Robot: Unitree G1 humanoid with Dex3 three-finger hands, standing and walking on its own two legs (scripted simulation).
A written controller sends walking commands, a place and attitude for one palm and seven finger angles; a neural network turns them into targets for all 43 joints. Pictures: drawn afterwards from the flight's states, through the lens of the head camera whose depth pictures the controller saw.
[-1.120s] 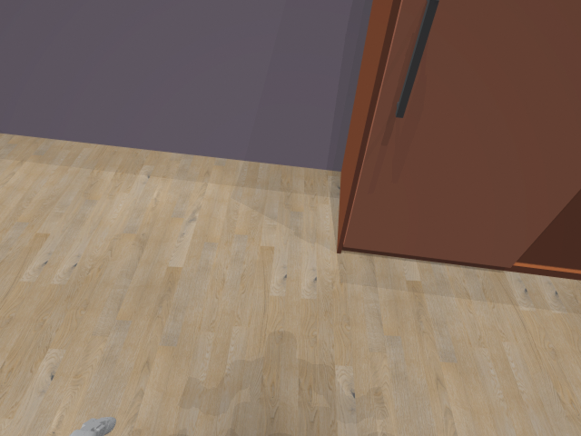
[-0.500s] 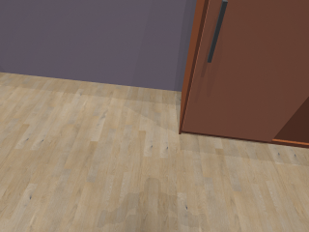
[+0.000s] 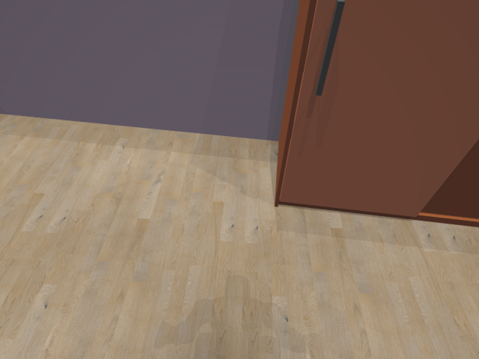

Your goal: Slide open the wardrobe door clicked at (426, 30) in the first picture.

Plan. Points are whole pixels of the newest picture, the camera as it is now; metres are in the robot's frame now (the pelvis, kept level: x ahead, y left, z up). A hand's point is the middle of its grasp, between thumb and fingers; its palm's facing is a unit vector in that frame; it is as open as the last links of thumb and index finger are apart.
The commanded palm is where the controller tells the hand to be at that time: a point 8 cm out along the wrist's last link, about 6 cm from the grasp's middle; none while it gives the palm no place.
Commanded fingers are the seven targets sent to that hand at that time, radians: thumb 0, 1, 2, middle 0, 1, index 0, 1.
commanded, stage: look at it before walking up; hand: left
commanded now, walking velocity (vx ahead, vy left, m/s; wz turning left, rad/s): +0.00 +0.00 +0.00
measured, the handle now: (328, 50) +0.98 -0.22 +0.09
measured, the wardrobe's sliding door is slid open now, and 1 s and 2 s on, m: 0.00 0.00 0.00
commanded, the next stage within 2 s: walk to a spot facing it in 0.42 s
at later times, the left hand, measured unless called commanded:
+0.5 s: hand out of the picture +0.08 +0.24 -0.16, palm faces -0.02 -0.94 -0.33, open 7.4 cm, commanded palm none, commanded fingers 0.00 0.90 0.90 -0.20 -0.30 -0.20 -0.30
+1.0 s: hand out of the picture +0.08 +0.17 -0.18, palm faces -0.18 -0.94 -0.27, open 7.4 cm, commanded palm none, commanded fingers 0.00 0.90 0.90 -0.20 -0.30 -0.20 -0.30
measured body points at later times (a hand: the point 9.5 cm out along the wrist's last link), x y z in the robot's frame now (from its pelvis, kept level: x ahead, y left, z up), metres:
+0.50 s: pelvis +0.01 +0.00 +0.00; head +0.01 +0.00 +0.45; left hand +0.08 +0.29 -0.13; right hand +0.09 -0.30 -0.13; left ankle +0.01 +0.13 -0.74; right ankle +0.01 -0.12 -0.74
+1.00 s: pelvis -0.01 -0.03 -0.03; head +0.02 -0.06 +0.42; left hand +0.09 +0.22 -0.16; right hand +0.01 -0.29 -0.19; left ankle +0.00 +0.12 -0.73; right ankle -0.02 -0.10 -0.75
